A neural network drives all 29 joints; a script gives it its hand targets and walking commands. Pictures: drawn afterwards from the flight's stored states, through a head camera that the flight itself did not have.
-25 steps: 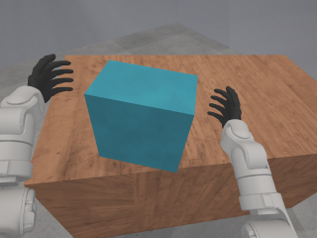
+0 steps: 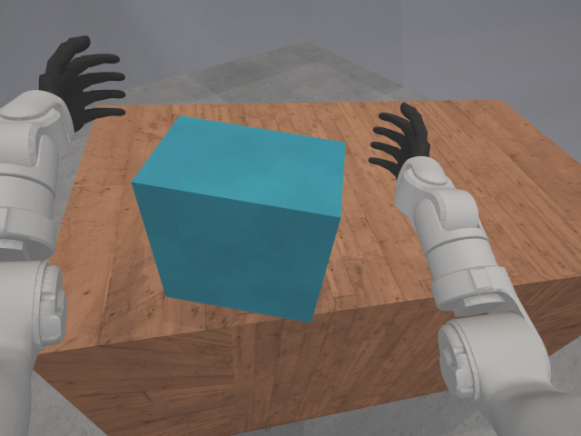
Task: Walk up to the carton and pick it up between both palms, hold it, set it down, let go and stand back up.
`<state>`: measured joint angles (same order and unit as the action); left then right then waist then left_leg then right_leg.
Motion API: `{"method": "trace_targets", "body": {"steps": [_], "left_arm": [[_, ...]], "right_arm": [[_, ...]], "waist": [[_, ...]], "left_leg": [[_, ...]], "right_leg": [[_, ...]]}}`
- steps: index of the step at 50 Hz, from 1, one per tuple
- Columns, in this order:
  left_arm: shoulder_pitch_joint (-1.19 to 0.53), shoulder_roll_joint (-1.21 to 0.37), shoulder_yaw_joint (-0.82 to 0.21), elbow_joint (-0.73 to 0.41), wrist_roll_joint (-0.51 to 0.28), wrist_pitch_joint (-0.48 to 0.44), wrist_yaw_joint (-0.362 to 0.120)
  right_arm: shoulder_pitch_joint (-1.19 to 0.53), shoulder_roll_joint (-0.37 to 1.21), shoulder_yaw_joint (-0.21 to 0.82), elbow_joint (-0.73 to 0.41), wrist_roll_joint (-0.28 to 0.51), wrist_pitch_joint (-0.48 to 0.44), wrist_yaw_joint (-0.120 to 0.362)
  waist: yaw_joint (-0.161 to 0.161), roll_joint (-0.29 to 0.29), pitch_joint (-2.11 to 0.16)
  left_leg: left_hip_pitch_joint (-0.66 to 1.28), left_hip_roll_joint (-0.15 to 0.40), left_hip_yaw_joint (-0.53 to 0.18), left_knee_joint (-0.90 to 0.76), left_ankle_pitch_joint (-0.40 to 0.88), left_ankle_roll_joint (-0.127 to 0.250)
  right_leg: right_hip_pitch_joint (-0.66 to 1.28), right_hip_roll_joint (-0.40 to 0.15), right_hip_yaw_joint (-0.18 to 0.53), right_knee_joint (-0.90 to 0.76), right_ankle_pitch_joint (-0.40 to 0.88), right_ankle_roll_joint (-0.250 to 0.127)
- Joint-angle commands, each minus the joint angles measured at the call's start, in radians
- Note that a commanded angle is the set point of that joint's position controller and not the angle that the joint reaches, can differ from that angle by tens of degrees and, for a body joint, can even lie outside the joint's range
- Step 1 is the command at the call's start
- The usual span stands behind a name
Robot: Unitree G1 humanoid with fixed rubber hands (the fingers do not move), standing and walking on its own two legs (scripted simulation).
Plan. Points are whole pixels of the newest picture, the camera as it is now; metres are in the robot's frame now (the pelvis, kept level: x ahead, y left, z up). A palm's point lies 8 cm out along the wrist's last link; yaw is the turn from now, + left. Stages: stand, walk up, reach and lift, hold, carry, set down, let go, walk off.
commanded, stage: reach and lift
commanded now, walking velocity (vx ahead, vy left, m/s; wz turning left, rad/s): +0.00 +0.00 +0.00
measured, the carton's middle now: (249, 225) +0.43 +0.00 +0.06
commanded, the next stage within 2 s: none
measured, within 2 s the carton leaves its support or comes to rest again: neither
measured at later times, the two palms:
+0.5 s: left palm (88, 140) +0.46 +0.21 +0.20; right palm (389, 186) +0.39 -0.19 +0.16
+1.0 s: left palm (104, 170) +0.46 +0.20 +0.15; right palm (371, 205) +0.39 -0.18 +0.13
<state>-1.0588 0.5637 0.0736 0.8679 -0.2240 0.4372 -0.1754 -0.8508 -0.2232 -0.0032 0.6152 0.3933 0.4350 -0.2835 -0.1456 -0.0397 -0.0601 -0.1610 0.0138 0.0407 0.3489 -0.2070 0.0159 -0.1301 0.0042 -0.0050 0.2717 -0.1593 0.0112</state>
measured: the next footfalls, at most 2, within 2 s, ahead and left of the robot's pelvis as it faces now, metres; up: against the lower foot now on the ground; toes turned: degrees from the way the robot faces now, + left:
none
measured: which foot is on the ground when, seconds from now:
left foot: down 0.00-1.00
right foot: down 0.00-1.00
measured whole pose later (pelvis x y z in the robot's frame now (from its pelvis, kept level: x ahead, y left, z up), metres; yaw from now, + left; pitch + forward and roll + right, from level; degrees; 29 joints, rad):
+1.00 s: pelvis -0.02 +0.01 -0.01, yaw +1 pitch +12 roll -2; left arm -1.21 0.45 -0.17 1.54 -0.32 -0.11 -0.11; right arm -0.98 -0.10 0.02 1.17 0.33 0.00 -0.25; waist -0.18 -0.02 -0.19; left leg -0.50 0.01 0.02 0.51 -0.22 0.02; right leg -0.45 0.00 -0.03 0.41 -0.17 0.02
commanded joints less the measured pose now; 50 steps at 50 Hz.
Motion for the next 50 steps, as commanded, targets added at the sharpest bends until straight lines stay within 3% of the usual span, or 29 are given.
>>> {"method": "trace_targets", "body": {"steps": [1, 4, 6, 9, 10, 11, 13, 17, 20, 26, 28, 30, 34, 36, 38, 40, 43, 44, 47, 48, 50], "left_arm": [[-0.451, 0.146, -0.024, 0.043, -0.022, -0.052, -0.003], [-0.511, 0.148, -0.062, 0.122, -0.045, -0.099, -0.005], [-0.54, 0.144, -0.085, 0.139, -0.056, -0.124, -0.002], [-0.555, 0.139, -0.114, 0.288, -0.063, -0.154, -0.008], [-0.544, 0.124, -0.117, 0.31, -0.056, -0.171, -0.009], [-0.538, 0.127, -0.114, 0.335, -0.059, -0.188, -0.01], [-0.542, 0.129, -0.124, 0.358, -0.058, -0.219, -0.01], [-0.51, 0.116, -0.115, 0.391, -0.042, -0.282, 0.001], [-0.508, 0.097, -0.129, 0.395, -0.038, -0.323, 0.01], [-0.566, 0.086, -0.183, 0.439, -0.098, -0.437, 0.04], [-0.584, 0.08, -0.2, 0.46, -0.115, -0.472, 0.045], [-0.578, 0.079, -0.209, 0.48, -0.127, -0.496, 0.048], [-0.521, 0.033, -0.219, 0.577, -0.093, -0.523, 0.043], [-0.498, 0.024, -0.206, 0.605, -0.085, -0.534, 0.042], [-0.487, 0.012, -0.203, 0.604, -0.075, -0.546, 0.04], [-0.496, 0.016, -0.201, 0.569, -0.085, -0.567, 0.043], [-0.545, 0.028, -0.213, 0.503, -0.104, -0.582, 0.063], [-0.567, 0.028, -0.216, 0.548, -0.102, -0.578, 0.063], [-0.565, -0.001, -0.238, 0.544, -0.098, -0.577, 0.074], [-0.557, -0.014, -0.249, 0.564, -0.105, -0.574, 0.076], [-0.543, -0.019, -0.254, 0.599, -0.11, -0.574, 0.076]], "right_arm": [[-0.426, -0.112, -0.004, 0.024, 0.026, -0.022, 0.011], [-0.482, -0.1, 0.02, 0.076, 0.045, -0.033, 0.016], [-0.5, -0.111, 0.017, 0.09, 0.047, -0.057, 0.022], [-0.541, -0.105, 0.026, 0.175, 0.034, -0.08, 0.026], [-0.522, -0.091, 0.032, 0.212, 0.027, -0.085, 0.025], [-0.531, -0.095, 0.043, 0.212, 0.031, -0.093, 0.026], [-0.52, -0.09, 0.028, 0.223, 0.02, -0.125, 0.02], [-0.48, -0.049, 0.049, 0.26, 0.008, -0.186, 0.014], [-0.466, -0.025, 0.043, 0.291, -0.008, -0.224, 0.016], [-0.501, -0.002, 0.02, 0.279, -0.047, -0.304, 0.025], [-0.5, 0.005, -0.003, 0.288, -0.074, -0.325, 0.024], [-0.51, -0.009, -0.005, 0.288, -0.086, -0.346, 0.03], [-0.459, -0.004, -0.01, 0.396, -0.102, -0.396, 0.027], [-0.448, 0.002, -0.001, 0.427, -0.1, -0.416, 0.024], [-0.434, 0.016, 0.007, 0.467, -0.088, -0.43, 0.023], [-0.447, 0.025, 0.021, 0.425, -0.074, -0.449, 0.027], [-0.484, 0.016, 0.022, 0.361, -0.061, -0.467, 0.033], [-0.504, 0.021, 0.025, 0.411, -0.064, -0.459, 0.033], [-0.499, 0.013, 0.012, 0.437, -0.068, -0.46, 0.034], [-0.5, 0.015, 0.002, 0.449, -0.073, -0.461, 0.03], [-0.505, 0.022, 0.018, 0.467, -0.06, -0.457, 0.031]], "waist": [[-0.008, 0.098, -0.312], [-0.015, 0.111, -0.33], [-0.021, 0.14, -0.397], [-0.027, 0.095, -0.354], [-0.037, 0.094, -0.357], [-0.025, 0.07, -0.354], [-0.039, 0.08, -0.378], [-0.026, 0.104, -0.371], [-0.023, 0.123, -0.355], [-0.031, 0.156, -0.433], [-0.045, 0.171, -0.467], [-0.037, 0.166, -0.527], [-0.041, 0.164, -0.527], [-0.046, 0.12, -0.51], [-0.044, 0.137, -0.47], [-0.039, 0.118, -0.486], [-0.024, 0.165, -0.562], [-0.026, 0.168, -0.535], [-0.03, 0.203, -0.529], [-0.04, 0.192, -0.517], [-0.028, 0.177, -0.509]], "left_leg": [[0.106, -0.005, -0.031, -0.011, 0.268, 0.0], [0.102, -0.009, -0.037, -0.008, 0.254, 0.005], [0.148, -0.007, -0.04, 0.023, 0.334, -0.011], [0.134, -0.011, -0.043, 0.028, 0.292, 0.0], [0.134, -0.01, -0.045, 0.021, 0.293, -0.001], [0.132, -0.011, -0.044, 0.025, 0.305, 0.002], [0.129, -0.015, -0.043, 0.03, 0.311, -0.006], [0.128, -0.022, -0.031, 0.047, 0.337, -0.013], [0.151, -0.017, -0.03, 0.052, 0.327, -0.024], [0.1, -0.013, -0.031, 0.078, 0.228, -0.032], [0.09, -0.015, -0.031, 0.09, 0.212, -0.036], [0.086, -0.013, -0.03, 0.104, 0.219, -0.036], [0.083, -0.01, -0.037, 0.135, 0.29, -0.052], [0.063, -0.014, -0.036, 0.141, 0.294, -0.044], [0.044, -0.01, -0.039, 0.135, 0.297, -0.046], [0.025, -0.013, -0.039, 0.14, 0.293, -0.042], [0.048, -0.012, -0.037, 0.164, 0.332, -0.06], [0.038, -0.013, -0.034, 0.168, 0.309, -0.061], [0.044, -0.004, -0.039, 0.153, 0.26, -0.067], [0.054, 0.0, -0.043, 0.156, 0.257, -0.067], [0.036, -0.001, -0.044, 0.15, 0.228, -0.057]], "right_leg": [[0.107, 0.01, 0.002, 0.039, 0.397, -0.005], [0.063, 0.005, 0.005, 0.038, 0.395, -0.007], [0.053, 0.015, -0.009, 0.046, 0.438, -0.012], [0.035, 0.01, -0.011, 0.045, 0.419, -0.007], [0.041, 0.011, -0.01, 0.044, 0.421, -0.011], [0.039, 0.015, -0.011, 0.049, 0.435, -0.004], [0.051, 0.013, -0.013, 0.056, 0.464, -0.001], [0.034, 0.015, -0.016, 0.061, 0.461, -0.002], [-0.027, 0.021, -0.03, 0.047, 0.38, -0.013], [-0.138, 0.008, -0.038, 0.061, 0.239, -0.022], [-0.171, 0.001, -0.039, 0.067, 0.227, -0.025], [-0.168, 0.001, -0.042, 0.085, 0.23, -0.028], [-0.19, 0.007, -0.055, 0.102, 0.27, -0.025], [-0.186, 0.013, -0.055, 0.107, 0.282, -0.014], [-0.192, 0.007, -0.052, 0.107, 0.289, -0.013], [-0.202, 0.006, -0.05, 0.113, 0.278, -0.009], [-0.225, 0.017, -0.062, 0.128, 0.259, -0.018], [-0.24, 0.011, -0.059, 0.126, 0.237, -0.019], [-0.286, 0.011, -0.061, 0.113, 0.166, -0.033], [-0.311, 0.011, -0.064, 0.109, 0.156, -0.036], [-0.309, 0.008, -0.061, 0.111, 0.137, -0.035]]}}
